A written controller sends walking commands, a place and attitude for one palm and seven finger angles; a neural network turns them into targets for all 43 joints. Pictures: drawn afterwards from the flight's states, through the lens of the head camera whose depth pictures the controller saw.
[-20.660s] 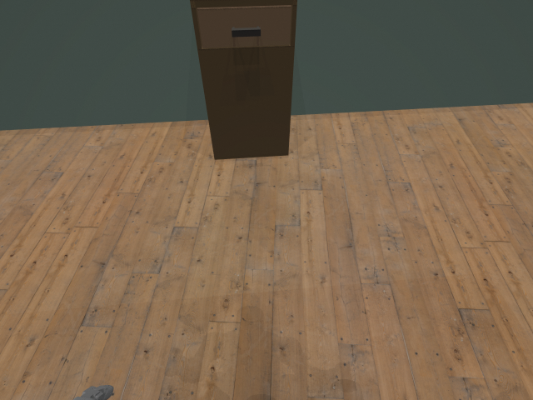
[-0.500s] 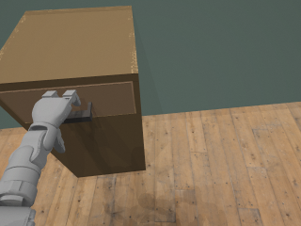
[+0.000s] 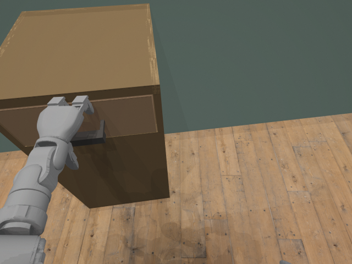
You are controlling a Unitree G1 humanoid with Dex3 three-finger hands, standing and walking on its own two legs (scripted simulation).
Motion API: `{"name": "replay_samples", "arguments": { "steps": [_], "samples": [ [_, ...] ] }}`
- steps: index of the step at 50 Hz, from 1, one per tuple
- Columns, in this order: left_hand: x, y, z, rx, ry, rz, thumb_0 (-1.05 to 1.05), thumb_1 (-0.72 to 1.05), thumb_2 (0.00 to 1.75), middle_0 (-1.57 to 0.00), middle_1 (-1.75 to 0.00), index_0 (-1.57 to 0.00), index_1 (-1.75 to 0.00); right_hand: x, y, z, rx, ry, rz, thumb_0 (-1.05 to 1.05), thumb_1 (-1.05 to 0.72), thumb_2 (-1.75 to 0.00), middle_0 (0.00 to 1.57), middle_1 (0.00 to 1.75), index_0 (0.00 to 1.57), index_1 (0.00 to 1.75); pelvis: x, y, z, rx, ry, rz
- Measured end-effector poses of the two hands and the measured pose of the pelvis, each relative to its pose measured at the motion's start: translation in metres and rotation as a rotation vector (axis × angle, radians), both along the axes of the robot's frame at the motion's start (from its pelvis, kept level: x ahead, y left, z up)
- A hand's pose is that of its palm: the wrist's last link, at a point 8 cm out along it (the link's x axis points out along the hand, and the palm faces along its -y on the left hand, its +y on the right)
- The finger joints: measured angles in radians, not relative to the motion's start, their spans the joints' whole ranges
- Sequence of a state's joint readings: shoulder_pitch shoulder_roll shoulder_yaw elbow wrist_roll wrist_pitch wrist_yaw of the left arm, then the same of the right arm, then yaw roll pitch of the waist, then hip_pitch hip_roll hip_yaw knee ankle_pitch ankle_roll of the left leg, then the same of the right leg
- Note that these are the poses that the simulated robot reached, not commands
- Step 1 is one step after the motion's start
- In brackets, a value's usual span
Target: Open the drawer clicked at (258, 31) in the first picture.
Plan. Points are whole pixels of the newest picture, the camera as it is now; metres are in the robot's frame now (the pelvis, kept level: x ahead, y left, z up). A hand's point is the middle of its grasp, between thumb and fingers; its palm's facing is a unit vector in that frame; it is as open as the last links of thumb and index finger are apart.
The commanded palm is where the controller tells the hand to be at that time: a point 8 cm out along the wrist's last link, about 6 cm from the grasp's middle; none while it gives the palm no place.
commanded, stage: move the hooked fingers above the handle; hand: left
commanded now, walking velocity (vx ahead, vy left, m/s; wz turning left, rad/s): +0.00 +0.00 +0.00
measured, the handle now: (82, 132) +0.45 +0.28 -0.01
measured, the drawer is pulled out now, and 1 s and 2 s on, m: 0.00 0.00 0.00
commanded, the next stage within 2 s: lower the fingers behind the handle in 0.40 s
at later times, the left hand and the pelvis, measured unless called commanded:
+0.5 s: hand (71, 132) +0.40 +0.27 +0.05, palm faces +0.01 -0.03 -1.00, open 13.8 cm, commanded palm +0.37 +0.28 +0.11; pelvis +0.00 +0.00 +0.00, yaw +0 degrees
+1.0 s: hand (69, 141) +0.39 +0.28 +0.02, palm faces +0.00 -0.02 -1.00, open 13.8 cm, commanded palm +0.36 +0.28 +0.07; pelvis +0.00 -0.01 +0.00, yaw -1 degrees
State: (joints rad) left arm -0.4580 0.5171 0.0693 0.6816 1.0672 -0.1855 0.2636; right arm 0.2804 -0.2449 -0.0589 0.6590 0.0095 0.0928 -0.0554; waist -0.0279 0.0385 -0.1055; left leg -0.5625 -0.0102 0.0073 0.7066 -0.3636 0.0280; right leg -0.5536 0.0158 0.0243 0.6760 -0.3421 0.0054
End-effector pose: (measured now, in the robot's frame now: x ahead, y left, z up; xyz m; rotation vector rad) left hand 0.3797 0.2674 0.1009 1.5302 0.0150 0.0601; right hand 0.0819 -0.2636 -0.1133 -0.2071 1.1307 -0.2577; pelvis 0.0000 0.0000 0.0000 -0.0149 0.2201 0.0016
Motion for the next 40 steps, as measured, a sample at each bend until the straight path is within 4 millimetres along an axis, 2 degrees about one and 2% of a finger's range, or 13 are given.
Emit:
{"name": "replay_samples", "arguments": {
  "steps": [5,11,15,21,24,28,33,36,40],
  "samples": [
    [-0.001,0.014,0.004,0.017,-0.032,0.1,0.0,-0.49,0.3,-0.38,-1.23,-0.33,-1.21,-0.002,0.003,-0.008,0.036,0.022,-0.005,0.01,-0.91,-0.9,0.2,0.3,0.21,0.3,0.002,0.003,0.0,0.001,0.008,-0.006],
    [-0.008,0.024,0.001,0.028,0.064,0.205,0.0,-0.49,0.3,-0.35,-1.22,-0.33,-1.21,0.002,0.007,-0.005,0.055,0.004,-0.01,0.01,-0.91,-0.9,0.2,0.3,0.21,0.3,0.005,0.003,0.004,0.003,-0.01,-0.004],
    [-0.008,0.014,0.0,0.01,0.098,0.153,0.0,-0.49,0.3,-0.34,-1.21,-0.33,-1.21,0.008,0.005,0.0,0.032,-0.015,0.006,0.01,-0.91,-0.9,0.2,0.3,0.21,0.3,0.005,0.002,0.005,0.003,-0.028,0.009],
    [-0.003,-0.009,0.004,-0.005,0.053,0.045,0.0,-0.49,0.3,-0.33,-1.2,-0.32,-1.2,0.018,0.0,0.005,0.01,-0.044,0.019,0.01,-0.91,-0.9,0.2,0.3,0.21,0.3,0.004,0.0,0.004,0.004,-0.032,0.008],
    [-0.001,-0.005,0.006,0.0,0.028,0.064,0.0,-0.49,0.3,-0.32,-1.2,-0.32,-1.2,0.019,-0.001,0.005,0.014,-0.05,0.016,0.01,-0.91,-0.9,0.2,0.3,0.21,0.3,0.004,-0.001,0.004,0.006,-0.028,-0.001],
    [-0.004,0.011,0.007,0.029,0.027,0.145,0.0,-0.49,0.3,-0.32,-1.2,-0.32,-1.2,0.018,-0.001,0.002,0.031,-0.047,0.009,0.01,-0.91,-0.9,0.2,0.3,0.21,0.3,0.005,-0.003,0.004,0.008,-0.021,-0.008],
    [-0.014,0.024,-0.005,0.042,0.112,0.208,0.0,-0.49,0.3,-0.32,-1.2,-0.32,-1.2,0.015,-0.002,-0.002,0.038,-0.02,0.021,0.01,-0.91,-0.9,0.2,0.3,0.21,0.3,0.006,-0.005,0.005,0.008,-0.017,0.004],
    [-0.016,0.021,-0.016,0.025,0.16,0.179,0.0,-0.49,0.3,-0.32,-1.2,-0.32,-1.2,0.013,-0.005,-0.002,0.022,-0.002,0.028,0.01,-0.91,-0.9,0.2,0.3,0.21,0.3,0.006,-0.007,0.004,0.007,-0.014,0.012],
    [-0.012,0.006,-0.021,0.003,0.136,0.078,0.0,-0.49,0.3,-0.32,-1.2,-0.32,-1.2,0.01,-0.01,-0.002,-0.006,0.014,0.024,0.01,-0.91,-0.9,0.2,0.3,0.21,0.3,0.006,-0.008,0.001,0.003,-0.002,0.016]
  ]
}}
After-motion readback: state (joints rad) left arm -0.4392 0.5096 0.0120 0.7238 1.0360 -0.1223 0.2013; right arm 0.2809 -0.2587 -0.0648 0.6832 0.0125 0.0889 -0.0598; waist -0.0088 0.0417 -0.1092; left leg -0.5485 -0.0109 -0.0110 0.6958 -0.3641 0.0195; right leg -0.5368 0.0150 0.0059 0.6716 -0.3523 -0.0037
